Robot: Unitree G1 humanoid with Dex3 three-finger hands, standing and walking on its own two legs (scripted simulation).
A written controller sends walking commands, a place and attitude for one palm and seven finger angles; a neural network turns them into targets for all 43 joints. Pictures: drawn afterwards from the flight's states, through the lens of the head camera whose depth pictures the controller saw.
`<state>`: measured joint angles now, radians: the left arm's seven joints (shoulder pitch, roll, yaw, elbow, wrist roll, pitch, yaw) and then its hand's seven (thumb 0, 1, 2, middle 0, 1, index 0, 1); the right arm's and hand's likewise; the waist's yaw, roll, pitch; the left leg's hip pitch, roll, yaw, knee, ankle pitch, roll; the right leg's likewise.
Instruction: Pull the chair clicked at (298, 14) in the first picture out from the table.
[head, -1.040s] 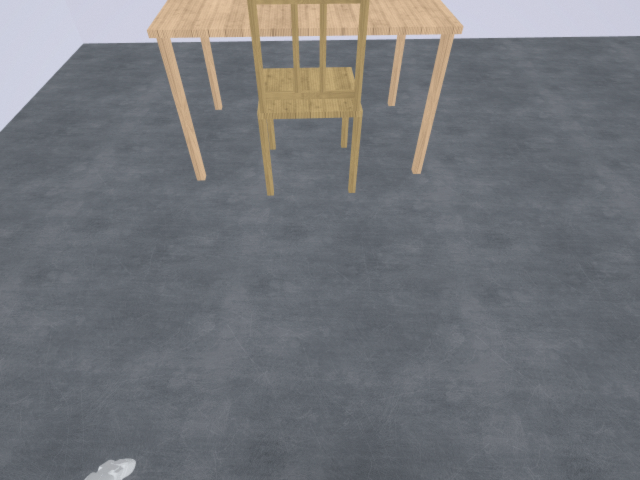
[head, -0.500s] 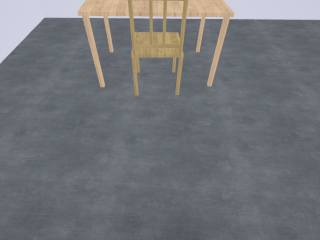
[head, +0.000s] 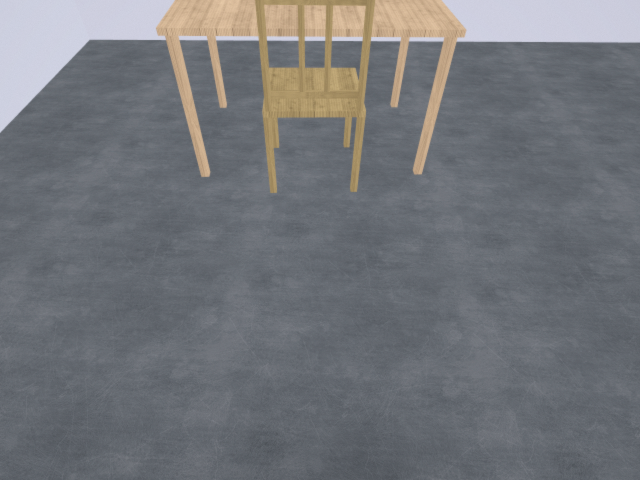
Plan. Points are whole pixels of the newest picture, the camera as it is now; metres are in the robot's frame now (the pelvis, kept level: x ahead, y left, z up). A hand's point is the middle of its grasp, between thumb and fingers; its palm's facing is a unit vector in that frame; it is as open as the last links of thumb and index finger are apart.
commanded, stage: look at it before walking up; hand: left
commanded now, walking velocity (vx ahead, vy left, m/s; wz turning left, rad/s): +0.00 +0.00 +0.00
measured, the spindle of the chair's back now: (301, 51) +1.54 +0.15 -0.10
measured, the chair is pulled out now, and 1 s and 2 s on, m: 0.00 0.00 0.00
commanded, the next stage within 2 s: walk to a spot facing it in 0.40 s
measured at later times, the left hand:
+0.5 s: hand out of the picture +0.08 +0.25 -0.16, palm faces -0.04 -0.94 -0.33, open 7.4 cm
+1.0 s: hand out of the picture +0.11 +0.20 -0.20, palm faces -0.12 -0.98 -0.13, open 7.4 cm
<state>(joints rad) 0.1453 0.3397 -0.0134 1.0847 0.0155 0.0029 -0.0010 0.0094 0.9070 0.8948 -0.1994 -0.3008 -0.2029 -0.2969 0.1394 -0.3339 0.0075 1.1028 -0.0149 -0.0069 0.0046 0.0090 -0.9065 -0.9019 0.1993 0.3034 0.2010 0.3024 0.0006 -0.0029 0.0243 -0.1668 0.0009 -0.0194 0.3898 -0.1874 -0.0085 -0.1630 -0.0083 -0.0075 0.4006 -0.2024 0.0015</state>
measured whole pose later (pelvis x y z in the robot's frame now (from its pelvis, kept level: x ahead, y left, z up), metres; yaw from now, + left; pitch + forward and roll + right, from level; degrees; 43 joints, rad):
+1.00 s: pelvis +0.13 +0.02 -0.02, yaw -7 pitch +0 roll -2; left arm 0.38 0.18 0.03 1.13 0.03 0.01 -0.01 0.01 0.91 0.89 -0.20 -0.30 -0.20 -0.30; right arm 0.38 -0.17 -0.01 1.10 -0.03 -0.09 -0.03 0.01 -0.91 -0.90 0.20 0.30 0.20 0.30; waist -0.03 -0.03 0.01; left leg -0.04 0.05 0.15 0.51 -0.48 0.02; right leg -0.40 0.02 -0.02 1.10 -0.47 -0.04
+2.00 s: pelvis +0.58 -0.04 +0.00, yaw -23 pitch -1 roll +0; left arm 0.28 0.20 0.08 1.05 0.04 0.01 -0.01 0.01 0.91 0.90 -0.19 -0.30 -0.20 -0.30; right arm 0.32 -0.15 -0.05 1.07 -0.03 -0.09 -0.03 -0.01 -0.95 -0.90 0.20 0.30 0.20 0.30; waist 0.02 -0.05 0.02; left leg -0.08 0.06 0.27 0.39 -0.28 0.02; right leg -0.59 -0.11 -0.04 1.13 -0.21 0.00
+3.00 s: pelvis +0.85 -0.21 -0.01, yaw -13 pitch +0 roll -1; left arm 0.18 0.21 0.07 0.96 0.02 0.04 0.02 0.01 0.91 0.90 -0.20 -0.30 -0.20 -0.30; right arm 0.19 -0.18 -0.04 0.96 -0.02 0.02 0.00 0.01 -0.91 -0.90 0.20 0.30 0.20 0.30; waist -0.01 -0.01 0.07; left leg -0.34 -0.03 0.06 0.50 -0.18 0.08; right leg -0.48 -0.09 -0.01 1.04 -0.41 0.08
